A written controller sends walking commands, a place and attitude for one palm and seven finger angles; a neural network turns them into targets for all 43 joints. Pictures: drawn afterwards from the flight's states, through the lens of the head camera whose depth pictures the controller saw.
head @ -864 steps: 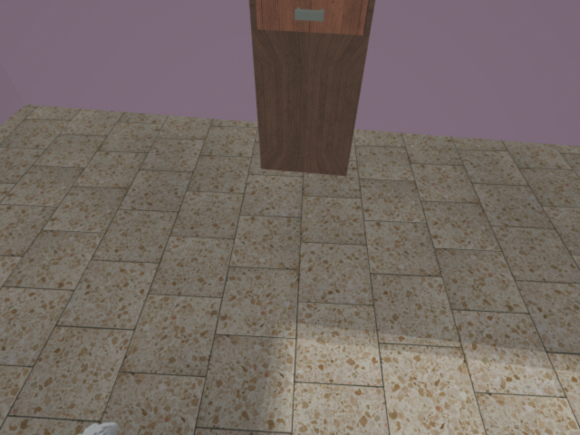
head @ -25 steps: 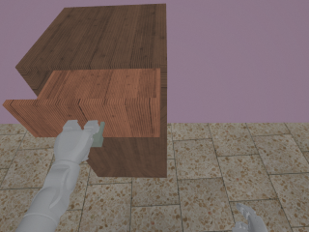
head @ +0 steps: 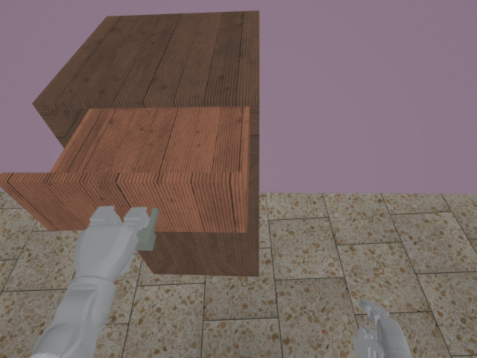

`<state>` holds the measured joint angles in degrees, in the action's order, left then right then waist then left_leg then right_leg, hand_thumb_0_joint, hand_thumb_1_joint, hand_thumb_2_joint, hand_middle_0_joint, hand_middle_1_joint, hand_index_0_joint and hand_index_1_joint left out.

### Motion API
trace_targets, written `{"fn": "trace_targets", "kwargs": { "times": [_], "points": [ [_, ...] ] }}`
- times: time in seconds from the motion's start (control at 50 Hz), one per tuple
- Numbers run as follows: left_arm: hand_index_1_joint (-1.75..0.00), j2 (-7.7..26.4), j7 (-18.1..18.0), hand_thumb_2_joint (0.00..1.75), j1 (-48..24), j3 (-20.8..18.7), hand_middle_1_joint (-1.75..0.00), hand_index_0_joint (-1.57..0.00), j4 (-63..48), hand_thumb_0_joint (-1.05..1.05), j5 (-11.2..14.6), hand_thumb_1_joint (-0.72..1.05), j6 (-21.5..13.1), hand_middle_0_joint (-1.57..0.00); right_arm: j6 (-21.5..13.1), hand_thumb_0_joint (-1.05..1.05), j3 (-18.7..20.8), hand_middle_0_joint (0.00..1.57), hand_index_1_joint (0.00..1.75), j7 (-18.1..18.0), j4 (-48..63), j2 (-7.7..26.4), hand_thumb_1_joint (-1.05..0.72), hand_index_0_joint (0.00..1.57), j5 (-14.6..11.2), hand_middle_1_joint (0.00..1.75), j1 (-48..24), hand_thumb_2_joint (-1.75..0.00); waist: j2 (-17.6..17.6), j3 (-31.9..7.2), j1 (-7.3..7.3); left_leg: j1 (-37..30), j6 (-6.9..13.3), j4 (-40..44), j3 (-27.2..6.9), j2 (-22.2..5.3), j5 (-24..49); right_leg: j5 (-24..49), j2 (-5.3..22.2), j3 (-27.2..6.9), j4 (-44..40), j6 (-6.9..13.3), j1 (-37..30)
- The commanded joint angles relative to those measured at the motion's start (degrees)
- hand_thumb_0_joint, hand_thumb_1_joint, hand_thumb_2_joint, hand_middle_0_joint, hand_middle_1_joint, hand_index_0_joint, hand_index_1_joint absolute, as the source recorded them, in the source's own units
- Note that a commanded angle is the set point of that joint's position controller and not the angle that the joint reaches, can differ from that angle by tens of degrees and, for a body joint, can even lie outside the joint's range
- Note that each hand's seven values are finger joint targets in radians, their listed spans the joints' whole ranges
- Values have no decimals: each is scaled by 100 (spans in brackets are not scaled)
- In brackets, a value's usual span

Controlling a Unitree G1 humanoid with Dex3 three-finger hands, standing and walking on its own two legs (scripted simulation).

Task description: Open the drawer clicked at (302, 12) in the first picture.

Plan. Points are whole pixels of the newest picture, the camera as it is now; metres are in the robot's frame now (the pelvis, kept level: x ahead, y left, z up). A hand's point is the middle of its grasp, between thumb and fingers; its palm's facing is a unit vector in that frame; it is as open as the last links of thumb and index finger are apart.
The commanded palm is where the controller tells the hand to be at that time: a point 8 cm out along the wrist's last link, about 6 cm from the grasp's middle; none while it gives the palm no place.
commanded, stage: pull the drawer open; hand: left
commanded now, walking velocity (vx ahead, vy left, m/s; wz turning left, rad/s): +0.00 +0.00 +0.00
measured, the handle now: (126, 226) +0.31 +0.24 +0.04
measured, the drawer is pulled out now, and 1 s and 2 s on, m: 0.19 0.30 0.29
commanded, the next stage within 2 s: open the thumb to release the handle in 1.14 s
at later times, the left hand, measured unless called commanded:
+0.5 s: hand (110, 299) +0.19 +0.23 +0.02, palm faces +0.01 -0.09 -1.00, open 6.0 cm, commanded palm +0.16 +0.24 +0.08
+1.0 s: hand (102, 328) +0.15 +0.22 +0.02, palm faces -0.01 -0.09 -1.00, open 6.1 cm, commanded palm +0.11 +0.22 +0.08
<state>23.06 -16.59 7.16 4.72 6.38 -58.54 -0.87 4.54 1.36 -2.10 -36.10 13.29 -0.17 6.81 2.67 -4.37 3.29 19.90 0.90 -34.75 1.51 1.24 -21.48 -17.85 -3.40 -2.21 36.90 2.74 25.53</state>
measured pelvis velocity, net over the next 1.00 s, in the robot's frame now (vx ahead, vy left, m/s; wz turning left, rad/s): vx -0.01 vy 0.00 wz -0.02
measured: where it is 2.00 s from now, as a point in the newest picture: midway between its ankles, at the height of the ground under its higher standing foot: outside the picture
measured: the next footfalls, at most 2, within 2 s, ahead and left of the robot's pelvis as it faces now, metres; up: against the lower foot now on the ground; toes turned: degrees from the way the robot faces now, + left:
none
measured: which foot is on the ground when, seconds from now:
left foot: down 0.00-1.00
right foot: down 0.00-1.00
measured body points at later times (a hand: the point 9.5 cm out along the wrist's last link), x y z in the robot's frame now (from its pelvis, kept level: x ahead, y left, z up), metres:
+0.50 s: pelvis +0.00 +0.00 -0.01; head +0.02 -0.03 +0.44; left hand +0.19 +0.23 +0.08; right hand +0.21 -0.22 -0.11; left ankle -0.04 +0.11 -0.72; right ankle +0.00 -0.09 -0.72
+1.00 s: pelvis -0.01 +0.00 -0.01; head +0.01 -0.03 +0.44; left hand +0.15 +0.23 +0.08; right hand +0.20 -0.22 -0.10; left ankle -0.04 +0.11 -0.72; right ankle +0.00 -0.09 -0.72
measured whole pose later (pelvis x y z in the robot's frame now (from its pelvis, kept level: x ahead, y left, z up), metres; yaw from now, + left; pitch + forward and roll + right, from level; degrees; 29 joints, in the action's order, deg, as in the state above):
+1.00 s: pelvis -0.01 +0.00 -0.01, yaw -1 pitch +6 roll +1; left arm 23.5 -20.8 35.8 2.7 -15.2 -58.0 -1.1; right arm 5.1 0.5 2.2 -31.9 14.0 1.7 6.7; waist 3.2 -5.4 4.0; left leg 23.0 0.6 -41.5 2.3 0.6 -24.7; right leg -20.3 -4.2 -2.7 43.1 3.0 28.8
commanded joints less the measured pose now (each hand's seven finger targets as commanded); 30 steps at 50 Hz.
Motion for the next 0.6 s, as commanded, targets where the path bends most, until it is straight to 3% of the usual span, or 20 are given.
{"fn": "trace_targets", "kwargs": {
  "times": [0.0, 0.04, 0.12, 0.16, 0.22, 0.24, 0.34, 0.38, 0.46, 0.5, 0.58],
  "points": [
    [-135, 1241, -336, 90, -608, -1193, -135, -40, -1215, 0, 144, 90, 136, -40, -289, 0, 186, 20, 30, -25, 856, 580, -90, 20, -10, 30, -747, -90, -105, -1376, 261, -2, -2, 290, -31, 123, 1985, 2069, 215, -255, -340, -14, -1380],
    [-135, 1029, -351, 90, -434, -1026, -135, -40, -1421, 0, 138, 90, 136, -40, -310, 0, 197, 20, 30, 1, 878, 542, -90, 20, 9, 30, -745, -90, -102, -1465, 256, -106, 5, 249, -29, 101, 2117, 2152, 216, -205, -287, -21, -1336],
    [-135, 1110, -364, 90, 119, -1184, -135, -40, -1727, 0, 179, 90, 127, -40, -321, 0, 180, 20, 30, 46, 916, 551, -90, 20, 32, 30, -805, -90, -124, -1484, 319, -87, -8, 225, -45, 102, 2230, 2411, 223, -286, -243, -21, -1433],
    [-135, 892, -386, 90, 497, -1041, -135, -40, -2103, 0, 208, 90, 95, -40, -337, 0, 188, 20, 30, 109, 982, 534, -90, 20, 42, 30, -835, -90, -27, -1439, 314, -175, -21, 189, -69, 78, 2437, 2517, 209, -249, -190, -7, -1326],
    [-135, 925, -455, 90, 923, -1157, -135, -40, -2397, 0, 208, 90, 87, -40, -343, 0, 183, 20, 30, 158, 1023, 538, -90, 20, 69, 30, -854, -90, -105, -1401, 327, -192, -19, 133, -83, 55, 2490, 2505, 205, -251, -161, -15, -1251],
    [-135, 789, -475, 90, 1080, -1044, -135, -40, -2472, 0, 211, 90, 97, -40, -341, 0, 182, 20, 30, 179, 1035, 521, -90, 20, 74, 30, -862, -90, -51, -1341, 301, -193, -19, 111, -78, 57, 2433, 2434, 202, -227, -154, -13, -1175],
    [-135, 864, -624, 90, 1096, -1158, -135, -40, -2619, 0, 137, 90, 72, -40, -336, 0, 182, 20, 30, 178, 1033, 522, -90, 20, 119, 30, -875, -90, -122, -1165, 241, -140, -8, 29, -110, 53, 2050, 2011, 177, -228, -146, 0, -918],
    [-135, 992, -681, 90, 1375, -1332, -135, -40, -2606, 0, 125, 90, 54, -40, -334, 0, 178, 20, 30, 174, 1031, 511, -90, 20, 117, 30, -890, -90, -124, -1196, 303, -66, -17, 9, -110, 80, 1961, 2047, 180, -286, -128, 7, -973],
    [-135, 874, -728, 90, 1368, -1188, -135, -40, -2664, 0, 111, 90, 54, -40, -318, 0, 159, 20, 30, 182, 1016, 493, -90, 20, 120, 30, -927, -90, -137, -1064, 246, -55, -13, -45, -136, 83, 1847, 1902, 175, -266, -116, 3, -810],
    [-135, 1004, -752, 90, 1463, -1347, -135, -40, -2746, 0, 142, 90, 50, -40, -314, 0, 160, 20, 30, 168, 1035, 505, -90, 20, 121, 30, -950, -90, -78, -1137, 295, -69, -23, -43, -143, 84, 1785, 1840, 170, -284, -127, 9, -867],
    [-135, 874, -748, 90, 1772, -1203, -135, -40, -2907, 0, 150, 90, 32, -40, -295, 0, 128, 20, 30, 211, 1069, 473, -90, 20, 120, 30, -973, -90, -26, -1099, 310, -35, -23, -78, -147, 80, 1872, 1919, 174, -282, -73, 12, -836]
  ]
}}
